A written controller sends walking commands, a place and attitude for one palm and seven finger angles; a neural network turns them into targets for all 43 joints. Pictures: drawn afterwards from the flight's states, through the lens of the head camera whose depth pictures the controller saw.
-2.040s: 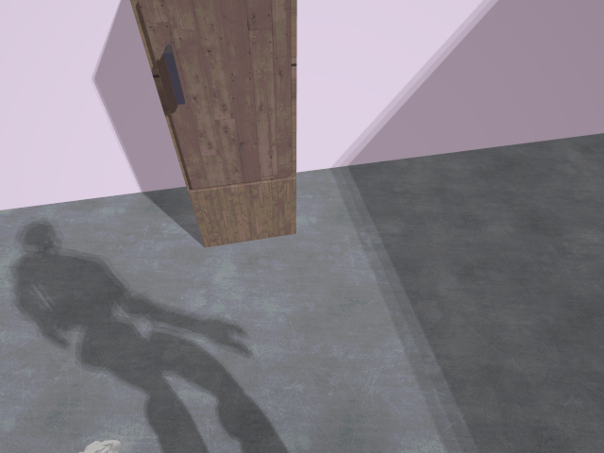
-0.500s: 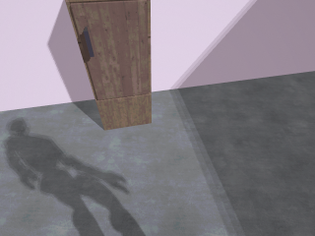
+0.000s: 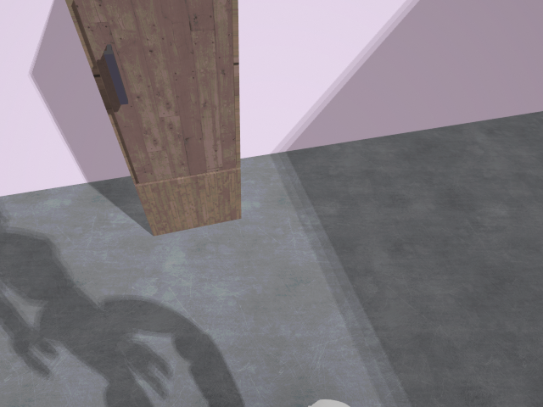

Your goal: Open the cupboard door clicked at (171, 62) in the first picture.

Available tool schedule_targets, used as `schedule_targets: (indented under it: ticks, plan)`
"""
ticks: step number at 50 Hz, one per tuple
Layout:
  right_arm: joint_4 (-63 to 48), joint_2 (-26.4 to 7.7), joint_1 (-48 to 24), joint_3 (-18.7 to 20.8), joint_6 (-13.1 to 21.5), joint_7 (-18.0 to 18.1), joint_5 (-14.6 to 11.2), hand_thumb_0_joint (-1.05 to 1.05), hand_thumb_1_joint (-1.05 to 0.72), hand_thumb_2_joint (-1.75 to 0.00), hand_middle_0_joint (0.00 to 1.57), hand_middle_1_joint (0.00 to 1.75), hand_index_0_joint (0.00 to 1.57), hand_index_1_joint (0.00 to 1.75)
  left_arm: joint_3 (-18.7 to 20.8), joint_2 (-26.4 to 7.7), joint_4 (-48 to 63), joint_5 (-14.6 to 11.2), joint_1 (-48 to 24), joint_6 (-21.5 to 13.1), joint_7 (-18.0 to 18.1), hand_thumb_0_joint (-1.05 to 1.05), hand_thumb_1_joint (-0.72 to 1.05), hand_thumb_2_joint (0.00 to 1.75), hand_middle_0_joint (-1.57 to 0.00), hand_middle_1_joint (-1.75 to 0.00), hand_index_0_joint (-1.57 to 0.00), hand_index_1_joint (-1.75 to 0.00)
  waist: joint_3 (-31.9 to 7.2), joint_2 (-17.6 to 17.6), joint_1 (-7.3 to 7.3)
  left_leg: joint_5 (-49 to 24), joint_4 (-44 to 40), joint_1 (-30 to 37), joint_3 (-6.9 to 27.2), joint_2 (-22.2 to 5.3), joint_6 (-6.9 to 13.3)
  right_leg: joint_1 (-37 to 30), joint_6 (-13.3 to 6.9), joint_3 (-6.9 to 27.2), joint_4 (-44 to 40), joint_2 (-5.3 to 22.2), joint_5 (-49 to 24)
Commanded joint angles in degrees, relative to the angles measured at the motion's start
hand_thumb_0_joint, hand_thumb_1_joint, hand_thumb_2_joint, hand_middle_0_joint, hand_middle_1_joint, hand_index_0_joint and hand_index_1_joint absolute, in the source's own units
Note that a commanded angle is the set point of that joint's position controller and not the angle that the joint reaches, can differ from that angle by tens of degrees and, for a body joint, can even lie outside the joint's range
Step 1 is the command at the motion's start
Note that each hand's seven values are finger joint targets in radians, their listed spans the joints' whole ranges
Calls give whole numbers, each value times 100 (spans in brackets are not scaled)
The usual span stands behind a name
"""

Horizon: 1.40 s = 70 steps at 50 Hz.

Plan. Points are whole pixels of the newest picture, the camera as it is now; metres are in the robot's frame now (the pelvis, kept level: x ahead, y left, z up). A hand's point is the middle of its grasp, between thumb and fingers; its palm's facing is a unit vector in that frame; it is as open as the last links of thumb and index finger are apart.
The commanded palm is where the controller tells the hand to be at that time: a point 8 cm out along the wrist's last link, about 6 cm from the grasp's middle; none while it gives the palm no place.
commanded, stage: turn to face it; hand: left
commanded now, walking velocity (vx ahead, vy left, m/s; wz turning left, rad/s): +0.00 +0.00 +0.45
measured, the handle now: (116, 75) +0.86 +0.43 +0.02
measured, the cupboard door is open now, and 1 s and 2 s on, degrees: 0 0 0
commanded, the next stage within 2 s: take the last steps up to it in 0.54 s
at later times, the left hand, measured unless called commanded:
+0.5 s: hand (157, 394) +0.18 +0.20 -0.19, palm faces +0.20 -0.97 -0.14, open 7.3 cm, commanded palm none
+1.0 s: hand out of the picture +0.10 +0.17 -0.16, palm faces +0.35 -0.91 -0.22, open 7.4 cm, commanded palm none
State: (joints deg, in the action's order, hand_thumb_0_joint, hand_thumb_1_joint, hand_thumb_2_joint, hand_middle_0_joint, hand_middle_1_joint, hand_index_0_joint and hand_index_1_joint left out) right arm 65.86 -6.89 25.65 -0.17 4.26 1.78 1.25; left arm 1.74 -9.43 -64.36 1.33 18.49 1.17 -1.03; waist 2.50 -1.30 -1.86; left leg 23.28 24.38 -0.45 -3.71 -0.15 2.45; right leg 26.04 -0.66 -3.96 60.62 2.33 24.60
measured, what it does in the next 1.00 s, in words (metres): walks ahead, turning left: right foot, then left foot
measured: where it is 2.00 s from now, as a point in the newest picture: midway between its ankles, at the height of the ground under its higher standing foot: (227, 362)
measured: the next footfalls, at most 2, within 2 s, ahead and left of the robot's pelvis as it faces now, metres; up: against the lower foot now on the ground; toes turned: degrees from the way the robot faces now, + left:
right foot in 0.18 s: +0.20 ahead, -0.13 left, +0.00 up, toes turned -5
left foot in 0.46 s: +0.16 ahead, +0.11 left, +0.00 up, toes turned +17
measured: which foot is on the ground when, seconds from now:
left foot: down 0.00-0.20, up 0.22-0.44, down 0.46-0.90, up 0.92-1.00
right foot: up 0.00-0.16, down 0.18-0.48, up 0.50-0.88, down 0.90-1.00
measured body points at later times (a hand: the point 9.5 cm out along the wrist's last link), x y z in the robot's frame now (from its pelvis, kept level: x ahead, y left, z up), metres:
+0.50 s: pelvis +0.11 +0.01 -0.02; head +0.11 +0.05 +0.43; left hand +0.17 +0.25 -0.18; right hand +0.21 -0.23 -0.15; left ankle +0.13 +0.10 -0.74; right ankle +0.16 -0.13 -0.73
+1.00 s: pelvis +0.18 +0.01 +0.00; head +0.18 -0.01 +0.45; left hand +0.09 +0.22 -0.15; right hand +0.25 -0.22 -0.17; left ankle +0.13 +0.11 -0.69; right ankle +0.19 -0.10 -0.73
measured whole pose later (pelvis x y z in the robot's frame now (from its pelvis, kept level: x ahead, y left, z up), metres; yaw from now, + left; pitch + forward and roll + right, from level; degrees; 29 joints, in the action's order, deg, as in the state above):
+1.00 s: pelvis +0.18 +0.01 +0.00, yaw +16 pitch -2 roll +0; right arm 63.0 -11.6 16.5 3.0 -2.1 -0.9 1.3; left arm 1.7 -7.8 -61.2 1.7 21.4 -2.3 0.6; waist 0.4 2.6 1.7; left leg 23.9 52.0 -21.2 -2.2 -0.3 1.7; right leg 9.8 -1.1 -6.5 29.2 2.0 17.7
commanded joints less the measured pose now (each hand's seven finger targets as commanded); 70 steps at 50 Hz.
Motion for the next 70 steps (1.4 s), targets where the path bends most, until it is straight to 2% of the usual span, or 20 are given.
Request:
schedule_targets:
  ticks: [1,7,9,10,15,21,22,24,28,33,39,43,45,46,52,60,63,64,66,70]
  plan:
    - [78,-793,732,176,82,144,-9,0,-90,-90,20,30,20,30,38,-128,916,-22,-1135,-249,-30,0,90,90,-20,-30,-20,-30,786,823,-60,-4373,-1017,29,691,-1280,615,912,6,-214,-1080,186,-768]
    - [75,-979,419,288,-65,124,-111,0,-90,-90,20,30,20,30,144,-522,592,-27,203,-325,134,0,90,90,-20,-30,-20,-30,-173,621,664,-4865,824,-753,575,-995,245,-2172,-87,-368,-3045,-90,-2268]
    - [-100,-523,825,282,-75,34,-173,0,-90,-90,20,30,20,30,345,-1392,435,14,1087,-466,271,0,90,90,-20,-30,-20,-30,-1260,-1105,805,278,3777,-2665,163,95,-184,-4211,-1026,2053,-3230,2362,-5462]
    - [-184,-532,622,331,-136,69,-182,0,-90,-90,20,30,20,30,333,-1401,479,-61,1085,-449,302,0,90,90,-20,-30,-20,-30,-1283,-752,769,1361,4736,-2501,461,-3,-153,-3481,-1376,2099,-3609,2762,-5857]
    - [-457,-164,132,290,-542,-92,-52,0,-90,-90,20,30,20,30,180,-834,1093,18,-871,-264,398,0,90,90,-20,-30,-20,-30,-253,-426,5,720,4044,-2117,352,-638,-314,-562,-817,438,-4242,2049,-2404]
    - [-722,-393,26,293,-530,-162,-8,0,-90,-90,20,30,20,30,230,-973,1174,-9,-936,-43,321,0,90,90,-20,-30,-20,-30,-114,-638,-135,-628,1480,-1128,-459,-302,-438,-28,-311,-337,-3563,1439,-643]
    - [-757,-603,60,342,-501,-175,7,0,-90,-90,20,30,20,30,230,-834,1229,-36,-909,14,297,0,90,90,-20,-30,-20,-30,5,-104,-191,-848,801,-873,-211,-432,-424,272,-117,-481,-3021,1222,-125]
    - [-1071,-1530,-57,519,-414,-142,101,0,-90,-90,20,30,20,30,173,-367,1534,-85,-884,69,241,0,90,90,-20,-30,-20,-30,288,2198,-220,-911,-1154,-1698,2727,-2251,570,586,389,-532,-892,145,1097]
    - [-1291,-1244,-1114,414,-272,3,30,0,-90,-90,20,30,20,30,257,-594,1160,5,-631,3,184,0,90,90,-20,-30,-20,-30,-65,1005,186,-2782,-764,-1105,1682,-1656,636,702,383,305,347,376,-82]
    - [-1194,-1224,-975,426,-289,22,0,0,-90,-90,20,30,20,30,158,-470,1001,-46,-446,7,222,0,90,90,-20,-30,-20,-30,-580,607,63,-4226,-452,-85,1109,-1522,790,258,487,201,-691,272,-19]
    - [-928,-1246,-789,459,-329,-45,32,0,-90,-90,20,30,20,30,65,-398,924,18,-493,-125,120,0,90,90,-20,-30,-20,-30,-224,926,-112,-1342,-873,-329,1516,-1496,842,-153,319,-57,-1883,109,239]
    - [-827,-1116,-1106,427,-332,-84,-32,0,-90,-90,20,30,20,30,77,-414,521,33,398,-253,101,0,90,90,-20,-30,-20,-30,-22,320,371,171,-344,-1748,1249,-1038,461,-1999,225,-135,-3600,17,-814]
    - [-1061,-591,-1328,310,-297,-149,-81,0,-90,-90,20,30,20,30,228,-1124,327,97,1108,-330,195,0,90,90,-20,-30,-20,-30,308,-1679,695,792,1836,-3607,-26,93,-91,-2871,-507,2402,-5085,1828,889]
    - [-1230,-915,-1784,368,-326,-198,6,0,-90,-90,20,30,20,30,263,-1244,316,23,1423,-353,236,0,90,90,-20,-30,-20,-30,460,-1358,885,883,2765,-3866,264,-98,-80,-2368,-935,3231,-5529,2296,1647]
    - [-824,-572,-1362,410,-366,-333,33,0,-90,-90,20,30,20,30,91,-522,300,24,861,-545,261,0,90,90,-20,-30,-20,-30,554,-516,285,-852,3386,-3485,132,-561,-290,-1764,-582,997,-5197,1423,-747]
    - [-1006,-318,-1809,351,-255,-380,-28,0,-90,-90,20,30,20,30,165,-611,10,51,1102,-538,255,0,90,90,-20,-30,-20,-30,592,-794,397,-867,1644,-2637,-312,-503,-206,-1665,-650,417,-4869,1388,-1584]
    - [-758,-486,-993,388,-151,-299,3,0,-90,-90,20,30,20,30,216,-611,-13,21,929,-462,246,0,90,90,-20,-30,-20,-30,233,-479,23,-1160,635,-1138,-584,-233,-141,-1367,-444,51,-3856,1084,-1741]
    - [-528,-753,-307,443,-108,-233,28,0,-90,-90,20,30,20,30,190,-443,7,1,969,-437,224,0,90,90,-20,-30,-20,-30,-131,150,-218,-1103,316,-125,-376,-361,-81,-1031,-320,-158,-2760,816,-1968]
    - [-269,-1673,859,608,-109,-91,39,0,-90,-90,20,30,20,30,135,-66,324,-41,885,-439,176,0,90,90,-20,-30,-20,-30,-835,1803,-479,-1313,-874,985,2640,-2498,747,629,-9,-322,122,-166,957]
    - [-570,-743,-541,399,-54,-19,30,0,-90,-90,20,30,20,30,175,-43,319,41,228,-334,92,0,90,90,-20,-30,-20,-30,267,705,7,-809,-1358,-1102,1416,-2034,692,687,-25,276,771,566,-268]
